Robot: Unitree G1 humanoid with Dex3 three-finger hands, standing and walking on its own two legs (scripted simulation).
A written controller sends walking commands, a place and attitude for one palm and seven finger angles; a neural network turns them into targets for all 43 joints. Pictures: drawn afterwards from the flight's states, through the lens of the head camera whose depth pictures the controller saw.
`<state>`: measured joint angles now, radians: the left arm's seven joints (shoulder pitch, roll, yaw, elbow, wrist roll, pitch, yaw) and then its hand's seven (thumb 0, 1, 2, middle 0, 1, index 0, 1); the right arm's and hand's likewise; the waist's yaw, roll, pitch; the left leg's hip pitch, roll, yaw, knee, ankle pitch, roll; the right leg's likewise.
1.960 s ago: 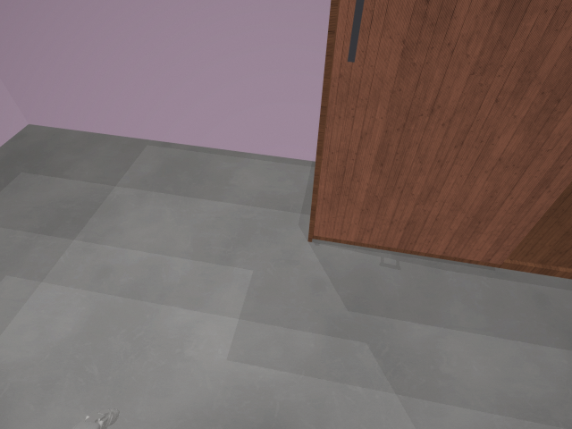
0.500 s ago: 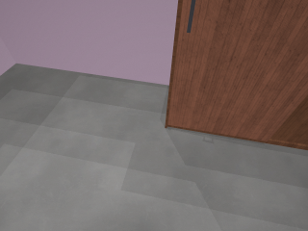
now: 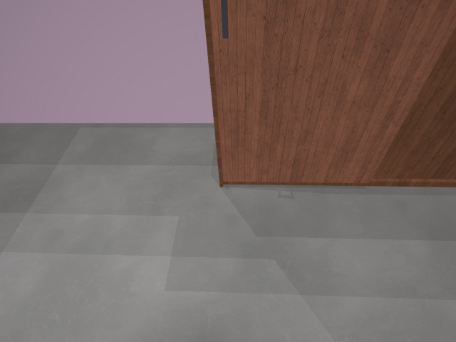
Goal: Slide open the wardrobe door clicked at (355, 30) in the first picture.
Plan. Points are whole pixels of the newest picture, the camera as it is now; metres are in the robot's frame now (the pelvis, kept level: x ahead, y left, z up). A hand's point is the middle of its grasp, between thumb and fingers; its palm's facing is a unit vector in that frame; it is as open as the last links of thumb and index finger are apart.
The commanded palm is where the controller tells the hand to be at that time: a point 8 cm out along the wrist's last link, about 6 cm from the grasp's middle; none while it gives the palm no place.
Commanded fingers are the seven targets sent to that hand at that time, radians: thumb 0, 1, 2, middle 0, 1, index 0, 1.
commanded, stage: walk to a spot facing it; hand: left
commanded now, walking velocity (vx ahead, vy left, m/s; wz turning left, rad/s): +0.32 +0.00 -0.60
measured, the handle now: out of the picture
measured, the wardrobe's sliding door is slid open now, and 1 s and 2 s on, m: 0.00 0.00 0.00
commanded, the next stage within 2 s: turn to face it in 1.16 s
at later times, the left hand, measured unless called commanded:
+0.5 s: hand out of the picture +0.11 +0.22 -0.16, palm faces -0.10 -0.97 -0.21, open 7.3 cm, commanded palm none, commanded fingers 0.00 0.90 0.90 -0.20 -0.30 -0.20 -0.30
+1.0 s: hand (191, 212) +0.45 +0.15 -0.14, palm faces -0.55 -0.81 -0.20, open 7.3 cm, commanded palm none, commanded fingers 0.00 0.90 0.90 -0.20 -0.30 -0.20 -0.30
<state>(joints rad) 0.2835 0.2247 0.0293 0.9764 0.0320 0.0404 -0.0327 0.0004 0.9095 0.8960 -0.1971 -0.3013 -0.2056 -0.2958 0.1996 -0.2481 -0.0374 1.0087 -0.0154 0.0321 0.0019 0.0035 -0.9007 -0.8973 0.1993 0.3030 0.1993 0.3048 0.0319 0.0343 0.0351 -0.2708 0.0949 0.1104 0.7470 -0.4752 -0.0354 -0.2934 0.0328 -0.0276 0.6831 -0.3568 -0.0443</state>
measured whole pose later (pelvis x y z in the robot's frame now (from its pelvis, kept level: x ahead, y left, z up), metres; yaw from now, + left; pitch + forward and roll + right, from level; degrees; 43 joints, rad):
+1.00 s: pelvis +0.24 +0.05 +0.02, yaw -34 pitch +0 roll +0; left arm 0.12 0.22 0.09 0.89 0.03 0.09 -0.02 0.00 0.91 0.90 -0.19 -0.30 -0.20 -0.29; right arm 0.33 -0.19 -0.05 1.01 -0.02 -0.01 -0.02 0.00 -0.91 -0.90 0.20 0.30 0.20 0.30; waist -0.04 -0.02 0.08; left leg -0.17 0.11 0.40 0.51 -0.32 0.04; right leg -0.49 -0.09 -0.06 0.92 -0.33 0.06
